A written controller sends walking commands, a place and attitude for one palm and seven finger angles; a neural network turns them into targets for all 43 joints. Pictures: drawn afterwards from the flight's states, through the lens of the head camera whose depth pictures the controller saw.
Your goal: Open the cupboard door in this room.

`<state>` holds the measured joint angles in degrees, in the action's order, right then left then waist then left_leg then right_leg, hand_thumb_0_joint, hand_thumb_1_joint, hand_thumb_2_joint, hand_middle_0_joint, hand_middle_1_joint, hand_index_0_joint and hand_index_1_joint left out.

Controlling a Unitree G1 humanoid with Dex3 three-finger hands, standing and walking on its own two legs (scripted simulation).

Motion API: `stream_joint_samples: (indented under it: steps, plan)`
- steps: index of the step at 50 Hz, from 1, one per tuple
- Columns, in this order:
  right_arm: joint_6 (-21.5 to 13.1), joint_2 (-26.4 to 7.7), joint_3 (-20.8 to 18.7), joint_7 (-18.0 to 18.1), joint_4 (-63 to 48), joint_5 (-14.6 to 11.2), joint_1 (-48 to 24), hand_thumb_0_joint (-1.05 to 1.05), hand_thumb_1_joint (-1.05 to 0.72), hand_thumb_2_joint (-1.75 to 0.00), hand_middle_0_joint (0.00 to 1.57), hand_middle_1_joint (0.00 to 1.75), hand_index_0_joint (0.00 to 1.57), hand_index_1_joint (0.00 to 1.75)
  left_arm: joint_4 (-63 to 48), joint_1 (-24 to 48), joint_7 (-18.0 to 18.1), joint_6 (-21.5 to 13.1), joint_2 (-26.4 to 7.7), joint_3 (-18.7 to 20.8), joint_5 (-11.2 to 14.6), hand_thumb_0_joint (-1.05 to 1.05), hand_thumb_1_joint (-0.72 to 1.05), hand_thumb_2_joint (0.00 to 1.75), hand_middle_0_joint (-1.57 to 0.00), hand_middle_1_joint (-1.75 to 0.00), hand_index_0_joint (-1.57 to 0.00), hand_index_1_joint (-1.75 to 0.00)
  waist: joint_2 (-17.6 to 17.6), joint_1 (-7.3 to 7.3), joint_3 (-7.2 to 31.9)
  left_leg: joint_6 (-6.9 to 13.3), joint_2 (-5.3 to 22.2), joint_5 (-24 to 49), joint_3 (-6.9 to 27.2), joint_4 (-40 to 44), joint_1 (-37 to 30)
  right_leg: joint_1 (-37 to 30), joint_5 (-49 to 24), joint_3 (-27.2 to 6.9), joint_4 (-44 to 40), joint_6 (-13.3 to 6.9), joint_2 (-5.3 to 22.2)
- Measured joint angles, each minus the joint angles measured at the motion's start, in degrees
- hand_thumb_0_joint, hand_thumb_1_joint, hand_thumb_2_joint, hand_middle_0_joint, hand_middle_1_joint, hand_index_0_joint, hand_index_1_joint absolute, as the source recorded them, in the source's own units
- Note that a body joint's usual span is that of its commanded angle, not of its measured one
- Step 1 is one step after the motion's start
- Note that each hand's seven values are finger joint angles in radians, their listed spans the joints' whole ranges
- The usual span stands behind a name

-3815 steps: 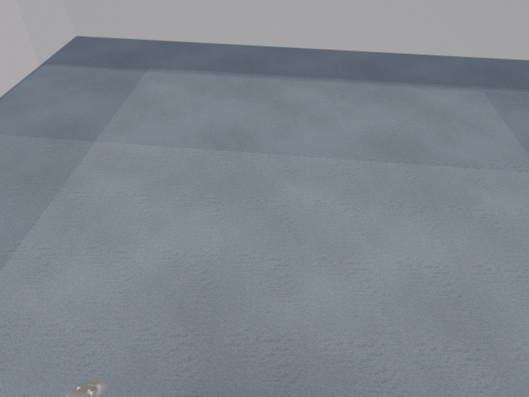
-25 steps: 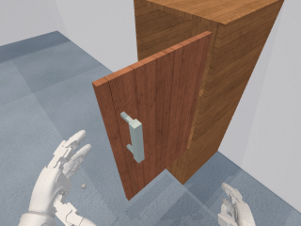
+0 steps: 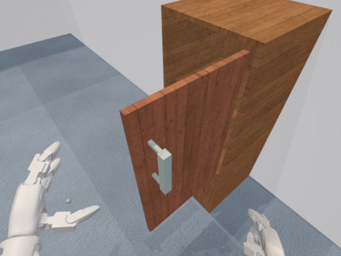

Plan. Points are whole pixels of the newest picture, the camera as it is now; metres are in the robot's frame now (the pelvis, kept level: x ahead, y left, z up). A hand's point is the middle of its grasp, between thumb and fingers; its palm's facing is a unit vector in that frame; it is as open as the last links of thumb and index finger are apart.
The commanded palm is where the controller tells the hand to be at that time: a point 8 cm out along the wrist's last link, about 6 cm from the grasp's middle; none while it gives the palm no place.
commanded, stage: draw the hand back to the body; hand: left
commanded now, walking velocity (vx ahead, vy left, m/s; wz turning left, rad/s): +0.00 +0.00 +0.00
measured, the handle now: (159, 167) +0.29 +0.07 +0.07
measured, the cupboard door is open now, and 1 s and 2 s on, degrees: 90 90 90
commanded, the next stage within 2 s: step back with the hand held close in 0.74 s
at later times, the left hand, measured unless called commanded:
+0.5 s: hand (53, 169) +0.22 +0.25 +0.15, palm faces +0.45 -0.81 -0.39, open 7.9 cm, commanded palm +0.17 +0.29 +0.17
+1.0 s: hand (57, 168) +0.21 +0.24 +0.16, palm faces +0.40 -0.80 -0.45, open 7.5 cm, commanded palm +0.16 +0.28 +0.18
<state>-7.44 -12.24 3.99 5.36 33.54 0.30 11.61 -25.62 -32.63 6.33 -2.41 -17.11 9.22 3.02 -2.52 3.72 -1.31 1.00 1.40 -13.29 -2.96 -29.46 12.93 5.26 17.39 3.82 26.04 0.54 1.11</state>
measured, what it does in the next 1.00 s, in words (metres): stands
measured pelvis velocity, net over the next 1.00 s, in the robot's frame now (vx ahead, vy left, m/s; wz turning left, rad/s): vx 0.01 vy -0.02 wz -0.01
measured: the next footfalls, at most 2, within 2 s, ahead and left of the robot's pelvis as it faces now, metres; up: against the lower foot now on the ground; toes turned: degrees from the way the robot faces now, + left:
right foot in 1.98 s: -0.23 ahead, -0.05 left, +0.00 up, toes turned -3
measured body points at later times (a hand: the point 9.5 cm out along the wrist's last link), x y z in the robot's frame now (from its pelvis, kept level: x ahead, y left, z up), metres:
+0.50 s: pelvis +0.02 -0.01 +0.01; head +0.01 -0.03 +0.46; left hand +0.19 +0.29 +0.17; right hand +0.21 -0.24 -0.08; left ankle +0.03 +0.10 -0.74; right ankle -0.03 -0.12 -0.74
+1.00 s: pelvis +0.01 -0.02 +0.01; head +0.02 -0.04 +0.45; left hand +0.19 +0.28 +0.19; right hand +0.20 -0.25 -0.08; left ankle +0.03 +0.10 -0.74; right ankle -0.03 -0.12 -0.74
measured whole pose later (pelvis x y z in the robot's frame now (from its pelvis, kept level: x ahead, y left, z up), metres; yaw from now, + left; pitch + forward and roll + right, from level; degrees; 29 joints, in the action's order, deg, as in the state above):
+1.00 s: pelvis +0.01 -0.02 +0.01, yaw -1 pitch -1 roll -1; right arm -0.7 -13.3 1.0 4.5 33.9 0.0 8.8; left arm -24.2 -27.8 5.8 -6.0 -21.1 21.4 3.9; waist -3.4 2.2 -1.7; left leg -0.7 3.3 -12.0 -2.9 -25.8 12.3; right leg 4.4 15.3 3.7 21.1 -0.8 -1.0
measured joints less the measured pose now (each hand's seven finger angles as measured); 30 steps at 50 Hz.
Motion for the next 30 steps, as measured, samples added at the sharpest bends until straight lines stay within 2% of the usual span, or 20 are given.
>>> stream_joint_samples:
  steps: [9, 21, 30]
  plan:
    - [1.7, -0.1, -0.9, -0.9, 1.5, 0.2, -0.7, 0.01, -0.90, -0.90, 0.20, 0.30, 0.21, 0.30, 0.9, 2.2, 0.5, -0.5, -1.1, 4.2, 0.2, 0.00, 0.28, 0.63, -0.18, -0.30, -0.18, -0.30, 0.1, 0.05, -0.5, 0.0, -0.4, 0.7, -1.0, 3.7, -3.5, -2.9, -0.8, -0.9, -3.3, 0.1, 0.3]
    - [3.4, -0.8, -2.4, -1.0, 2.4, 0.0, -1.2, 0.01, -0.90, -0.90, 0.20, 0.30, 0.20, 0.30, 3.3, 6.0, 0.6, -0.8, -2.7, 10.0, 1.1, 0.01, 0.69, 0.81, -0.20, -0.30, -0.20, -0.30, -0.1, 0.31, -0.4, -0.7, 0.1, 0.7, -1.0, 5.1, -4.9, -4.3, -0.8, -1.0, -4.8, -0.4, -0.3]
    - [4.0, -1.1, -3.0, -1.1, 2.3, 0.0, -1.4, 0.01, -0.90, -0.90, 0.20, 0.30, 0.20, 0.30, 4.0, 5.8, 0.1, -0.5, -1.5, 8.9, 1.3, 0.01, 0.85, 0.88, -0.20, -0.30, -0.20, -0.30, -0.3, 0.17, -0.5, -1.2, 0.5, 1.0, -0.9, 5.9, -5.2, -4.5, -0.9, -0.8, -5.3, -0.9, -0.7]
